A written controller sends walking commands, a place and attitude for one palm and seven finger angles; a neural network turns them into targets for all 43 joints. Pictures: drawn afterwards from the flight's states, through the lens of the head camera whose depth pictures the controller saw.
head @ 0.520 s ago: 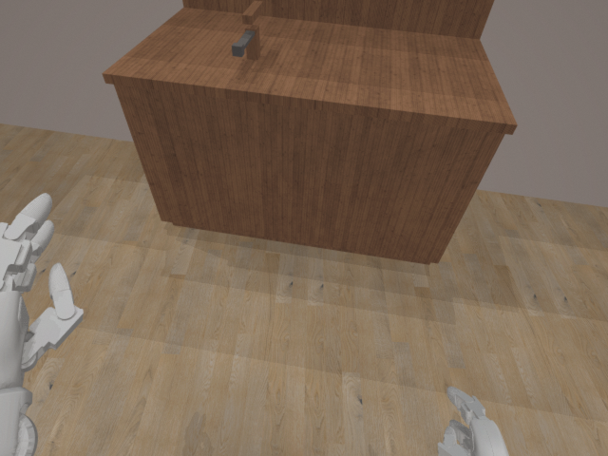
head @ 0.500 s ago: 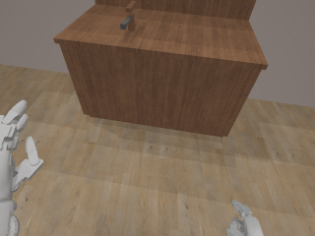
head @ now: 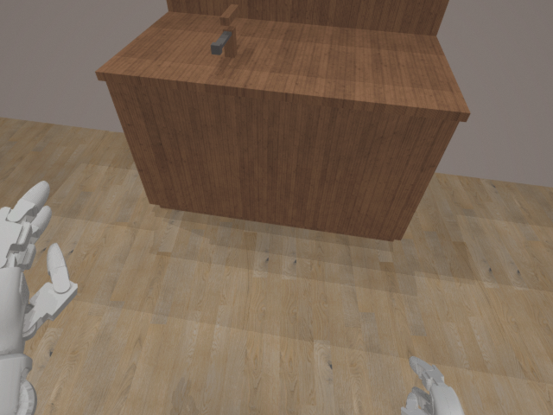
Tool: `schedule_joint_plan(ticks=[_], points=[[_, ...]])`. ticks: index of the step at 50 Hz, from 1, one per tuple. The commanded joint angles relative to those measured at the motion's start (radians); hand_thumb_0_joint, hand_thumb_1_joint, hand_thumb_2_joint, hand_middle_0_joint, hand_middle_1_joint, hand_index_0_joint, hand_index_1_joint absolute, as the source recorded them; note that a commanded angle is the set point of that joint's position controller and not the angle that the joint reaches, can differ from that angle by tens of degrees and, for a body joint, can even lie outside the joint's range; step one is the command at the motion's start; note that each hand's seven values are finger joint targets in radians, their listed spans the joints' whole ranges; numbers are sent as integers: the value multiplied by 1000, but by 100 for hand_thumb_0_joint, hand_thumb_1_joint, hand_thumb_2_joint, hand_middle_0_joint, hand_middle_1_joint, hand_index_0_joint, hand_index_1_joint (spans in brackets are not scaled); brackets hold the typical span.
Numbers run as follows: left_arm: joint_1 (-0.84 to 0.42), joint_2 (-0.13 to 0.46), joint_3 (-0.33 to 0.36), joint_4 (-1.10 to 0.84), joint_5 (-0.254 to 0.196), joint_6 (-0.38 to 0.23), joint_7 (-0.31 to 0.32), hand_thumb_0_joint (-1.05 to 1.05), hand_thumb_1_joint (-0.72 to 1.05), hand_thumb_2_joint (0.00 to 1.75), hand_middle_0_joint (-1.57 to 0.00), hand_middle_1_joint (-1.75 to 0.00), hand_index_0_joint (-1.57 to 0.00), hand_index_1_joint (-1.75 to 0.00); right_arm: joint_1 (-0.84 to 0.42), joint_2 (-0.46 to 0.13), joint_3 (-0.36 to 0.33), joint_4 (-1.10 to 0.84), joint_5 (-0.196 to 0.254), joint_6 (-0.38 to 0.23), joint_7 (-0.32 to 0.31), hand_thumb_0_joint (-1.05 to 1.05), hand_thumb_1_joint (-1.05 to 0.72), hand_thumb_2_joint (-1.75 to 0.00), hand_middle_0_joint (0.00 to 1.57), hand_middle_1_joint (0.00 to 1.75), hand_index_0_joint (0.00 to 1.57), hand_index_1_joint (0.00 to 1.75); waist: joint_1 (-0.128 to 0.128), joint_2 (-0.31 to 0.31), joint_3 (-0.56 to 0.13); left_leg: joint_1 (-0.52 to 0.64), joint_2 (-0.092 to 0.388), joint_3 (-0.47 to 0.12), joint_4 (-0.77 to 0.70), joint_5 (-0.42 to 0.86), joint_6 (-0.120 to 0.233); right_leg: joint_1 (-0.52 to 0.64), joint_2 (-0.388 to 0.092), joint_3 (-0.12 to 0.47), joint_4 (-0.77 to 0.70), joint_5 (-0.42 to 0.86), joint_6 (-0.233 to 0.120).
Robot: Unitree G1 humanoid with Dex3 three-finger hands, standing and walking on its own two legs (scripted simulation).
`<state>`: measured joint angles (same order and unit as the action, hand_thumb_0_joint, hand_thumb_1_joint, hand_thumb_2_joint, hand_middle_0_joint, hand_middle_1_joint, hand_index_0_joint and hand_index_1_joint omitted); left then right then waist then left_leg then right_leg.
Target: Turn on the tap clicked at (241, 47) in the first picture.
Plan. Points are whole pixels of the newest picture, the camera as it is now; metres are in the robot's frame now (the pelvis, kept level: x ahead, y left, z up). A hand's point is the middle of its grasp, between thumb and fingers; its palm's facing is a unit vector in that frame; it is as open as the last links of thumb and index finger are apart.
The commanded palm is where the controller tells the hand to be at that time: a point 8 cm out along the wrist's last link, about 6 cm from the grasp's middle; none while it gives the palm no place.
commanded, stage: walk to a spot facing it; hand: left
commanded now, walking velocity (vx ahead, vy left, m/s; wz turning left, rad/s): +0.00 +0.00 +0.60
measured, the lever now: (216, 48) +1.10 +0.26 +0.05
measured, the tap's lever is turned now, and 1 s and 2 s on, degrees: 0 0 0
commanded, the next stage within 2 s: none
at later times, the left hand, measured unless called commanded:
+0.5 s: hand (26, 346) +0.15 +0.25 +0.16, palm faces +0.50 -0.75 -0.44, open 7.4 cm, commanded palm +0.08 +0.29 +0.18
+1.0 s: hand out of the picture +0.04 +0.30 +0.19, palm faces +0.78 -0.51 -0.37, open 7.4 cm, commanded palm -0.03 +0.31 +0.18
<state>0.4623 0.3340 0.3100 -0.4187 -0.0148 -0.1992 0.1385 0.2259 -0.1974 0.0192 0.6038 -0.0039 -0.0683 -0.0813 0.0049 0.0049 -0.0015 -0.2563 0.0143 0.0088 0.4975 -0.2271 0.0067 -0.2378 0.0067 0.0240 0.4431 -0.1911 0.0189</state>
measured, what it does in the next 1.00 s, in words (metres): steps on the spot, turning left: left foot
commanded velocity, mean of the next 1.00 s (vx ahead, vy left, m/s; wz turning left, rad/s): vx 0.17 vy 0.00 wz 0.55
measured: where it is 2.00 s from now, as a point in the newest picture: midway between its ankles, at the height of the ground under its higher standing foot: outside the picture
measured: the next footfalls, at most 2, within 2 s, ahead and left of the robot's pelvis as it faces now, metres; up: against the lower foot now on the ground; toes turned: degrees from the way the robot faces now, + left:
left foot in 0.78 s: -0.06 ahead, +0.13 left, +0.00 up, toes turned +29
right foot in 1.12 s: +0.15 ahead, -0.07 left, +0.00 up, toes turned +26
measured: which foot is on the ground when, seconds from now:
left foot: down 0.00-0.48, up 0.50-0.76, down 0.78-1.00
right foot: down 0.00-0.78, up 0.80-1.00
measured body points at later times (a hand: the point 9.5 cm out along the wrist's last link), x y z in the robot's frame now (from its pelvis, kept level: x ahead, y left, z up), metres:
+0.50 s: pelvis -0.02 -0.02 -0.01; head +0.00 -0.02 +0.44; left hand +0.11 +0.29 +0.18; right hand +0.18 -0.20 -0.11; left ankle +0.02 +0.11 -0.74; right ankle -0.02 -0.13 -0.74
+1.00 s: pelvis -0.03 -0.01 -0.01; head -0.04 -0.01 +0.44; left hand -0.01 +0.32 +0.20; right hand +0.21 -0.11 -0.09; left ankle -0.09 +0.11 -0.74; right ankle +0.07 -0.11 -0.68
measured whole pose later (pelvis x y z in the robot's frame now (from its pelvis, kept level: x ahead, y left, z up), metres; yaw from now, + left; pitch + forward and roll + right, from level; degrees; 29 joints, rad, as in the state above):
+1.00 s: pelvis -0.03 -0.01 -0.01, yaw +30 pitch -2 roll +0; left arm 0.45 0.36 0.34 -0.52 -0.01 -0.20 0.15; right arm 0.24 -0.12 0.03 0.62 0.00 -0.10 -0.06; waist 0.01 -0.01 0.00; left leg -0.22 0.04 -0.02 0.55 -0.30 0.00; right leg -0.50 -0.10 -0.08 1.02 -0.40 0.06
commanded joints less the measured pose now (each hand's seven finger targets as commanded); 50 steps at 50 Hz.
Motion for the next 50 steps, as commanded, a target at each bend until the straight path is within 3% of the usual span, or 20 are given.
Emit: schedule_joint_plan(ticks=[1,8,11,14,17,21,23,24,25,26,29,34,37,38,39,40,42,44,46,50], points=[[-77,168,114,-216,-3,-64,21,0,90,90,-20,-30,-20,-30,-98,-121,-47,-163,4,-56,-7,0,-90,-90,20,30,20,30,-2,44,-81,-73,42,-47,-114,17,13,88,-45,23,-58,45,-13],[-21,189,142,-266,-9,-63,29,0,90,90,-20,-30,-20,-30,-89,-120,-59,-176,7,-45,5,0,-90,-90,20,30,20,30,-9,6,-85,-107,34,-89,-5,50,21,24,-127,29,-31,-28,-30],[-11,195,156,-304,-10,-63,31,0,90,90,-20,-30,-20,-30,-92,-123,-60,-182,11,-47,2,0,-90,-90,20,30,20,30,-10,54,-97,-135,60,-147,-39,45,32,24,-106,-12,43,-45,-14],[-14,191,161,-336,-11,-64,29,0,90,90,-20,-30,-20,-30,-99,-127,-59,-187,8,-59,-7,0,-90,-90,20,30,20,30,-5,198,-110,-197,143,-318,-159,66,80,68,-20,-59,238,-57,25],[-15,177,144,-344,-5,-69,22,0,90,90,-20,-30,-20,-30,-74,-123,-69,-165,-6,-81,0,0,-90,-90,20,30,20,30,-8,230,-101,-91,200,-439,-179,172,145,-48,7,-10,306,-298,27],[39,172,139,-314,-21,-53,14,0,90,90,-20,-30,-20,-30,-88,-122,-67,-135,-5,-83,19,0,-90,-90,20,30,20,30,0,176,-148,-32,153,-374,-62,385,109,55,0,-6,43,-150,22],[7,198,154,-313,-17,-38,20,0,90,90,-20,-30,-20,-30,-101,-109,-64,-143,4,-66,20,0,-90,-90,20,30,20,30,-3,43,-164,-170,73,-239,41,187,47,186,-124,75,-47,77,-30],[-3,222,169,-291,-27,-21,29,0,90,90,-20,-30,-20,-30,-96,-91,-69,-156,19,-58,21,0,-90,-90,20,30,20,30,-5,-181,-167,-223,-24,-86,212,7,-14,176,-280,200,-98,108,-94],[-13,205,155,-269,-41,-18,31,0,90,90,-20,-30,-20,-30,-89,-115,-83,-162,20,-55,18,0,-90,-90,20,30,20,30,-3,-221,-116,-289,-57,-36,436,-201,-40,121,-400,286,-126,203,-158],[1,211,159,-242,-33,-16,34,0,90,90,-20,-30,-20,-30,-88,-111,-76,-152,12,-46,14,0,-90,-90,20,30,20,30,0,-151,-92,-304,-23,-56,584,-225,-40,77,-417,256,-113,241,-175],[-37,217,161,-240,-7,-26,30,0,90,90,-20,-30,-20,-30,-118,-84,-47,-165,0,-22,4,0,-90,-90,20,30,20,30,-3,-136,-69,-314,29,-8,561,-211,-44,112,-358,54,-60,395,-149],[-32,197,145,-304,-10,-29,52,0,90,90,-20,-30,-20,-30,-124,-73,-44,-192,-18,-33,-13,0,-90,-90,20,30,20,30,33,-201,-81,-166,12,138,207,-229,-9,119,-344,-8,-33,234,-137],[-81,189,129,-366,-20,-25,68,0,90,90,-20,-30,-20,-30,-60,-77,-50,-188,-16,-38,-21,0,-90,-90,20,30,20,30,-24,-109,-138,98,-44,183,-40,-115,16,12,-291,-74,204,145,-67],[-108,185,124,-398,-24,-34,70,0,90,90,-20,-30,-20,-30,-46,-105,-59,-189,-13,-42,-23,0,-90,-90,20,30,20,30,-52,82,-159,252,69,-10,-111,-87,87,-154,-211,-146,479,85,-9],[-97,166,99,-426,-25,-56,68,0,90,90,-20,-30,-20,-30,-64,-133,-64,-194,-9,-58,-14,0,-90,-90,20,30,20,30,-38,385,-144,406,355,-443,-149,258,226,-453,-70,-175,735,-366,58],[-121,205,136,-394,3,-76,64,0,90,90,-20,-30,-20,-30,-46,-110,-61,-160,1,-68,2,0,-90,-90,20,30,20,30,-33,282,-121,377,419,-592,-168,254,293,-539,-83,-64,867,-412,31],[-134,211,140,-365,20,-62,38,0,90,90,-20,-30,-20,-30,-81,-118,-74,-139,11,-58,13,0,-90,-90,20,30,20,30,-29,206,-39,208,374,-500,-162,57,291,-564,-144,22,883,-352,36],[-156,187,122,-392,19,-69,27,0,90,90,-20,-30,-20,-30,-82,-112,-74,-136,18,-69,16,0,-90,-90,20,30,20,30,-12,200,-5,55,273,-325,-202,-138,229,-442,-134,-42,767,-242,42],[-100,157,112,-322,7,-64,22,0,90,90,-20,-30,-20,-30,-81,-110,-65,-127,17,-81,13,0,-90,-90,20,30,20,30,-6,238,27,-61,224,-249,-257,-257,196,-319,-112,-93,646,-188,45],[-107,143,101,-242,-2,-56,14,0,90,90,-20,-30,-20,-30,-82,-111,-51,-117,7,-93,2,0,-90,-90,20,30,20,30,-5,256,53,-149,209,-220,-283,-371,176,-145,-71,-157,391,-186,51]])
